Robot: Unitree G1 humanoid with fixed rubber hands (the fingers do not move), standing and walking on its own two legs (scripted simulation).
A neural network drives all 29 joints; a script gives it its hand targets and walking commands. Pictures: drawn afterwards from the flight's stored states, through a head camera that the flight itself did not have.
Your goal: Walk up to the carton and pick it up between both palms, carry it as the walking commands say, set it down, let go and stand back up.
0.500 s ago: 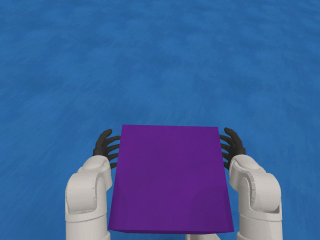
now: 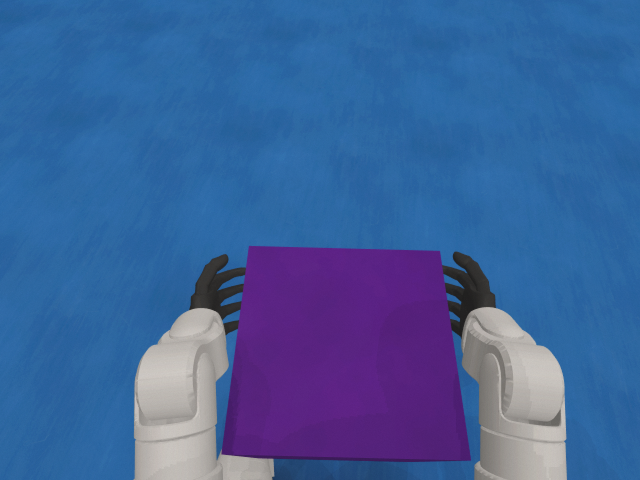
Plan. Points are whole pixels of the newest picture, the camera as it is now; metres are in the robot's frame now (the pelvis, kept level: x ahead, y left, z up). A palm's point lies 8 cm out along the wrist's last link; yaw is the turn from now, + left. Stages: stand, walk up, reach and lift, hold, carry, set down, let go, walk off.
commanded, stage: carry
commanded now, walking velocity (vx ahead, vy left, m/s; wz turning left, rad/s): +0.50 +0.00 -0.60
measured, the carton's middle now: (338, 366) +0.25 +0.00 -0.03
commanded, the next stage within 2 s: none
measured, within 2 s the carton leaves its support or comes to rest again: neither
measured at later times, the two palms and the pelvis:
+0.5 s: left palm (272, 90) +0.65 +0.10 +0.09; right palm (465, 123) +0.55 -0.18 +0.10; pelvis +0.34 +0.04 +0.01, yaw -19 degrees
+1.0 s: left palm (411, 15) +0.94 -0.16 +0.06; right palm (556, 65) +0.77 -0.41 +0.05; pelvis +0.63 -0.13 +0.00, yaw -35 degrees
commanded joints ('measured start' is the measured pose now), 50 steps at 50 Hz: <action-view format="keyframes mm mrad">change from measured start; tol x32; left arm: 1 -411 -948 -707 -139 -386 -31 -286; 50 -394 -958 -710 -156 -385 -37 -291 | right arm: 1 -436 1017 771 -132 406 -16 232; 50 -457 1016 784 -166 410 -28 216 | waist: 1 6 -107 -440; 9 -5 -129 -400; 12 -42 322 -635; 30 -23 169 -210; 50 7 -107 -487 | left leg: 1 50 -16 44 -163 190 -15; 8 186 -128 143 -463 210 -2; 12 1066 320 -355 -617 612 181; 23 749 204 112 -780 288 120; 34 767 150 377 -387 1193 42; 36 525 78 377 56 913 4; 38 5 -47 179 403 -226 -4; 50 56 -14 16 -133 186 -21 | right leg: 1 246 -258 149 -109 442 -44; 10 140 -157 90 278 779 51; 13 -428 -74 77 863 -310 84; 28 -509 -155 -101 395 172 91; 35 18 66 -301 95 250 38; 39 699 -427 598 99 657 -266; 50 232 -273 178 -130 358 -73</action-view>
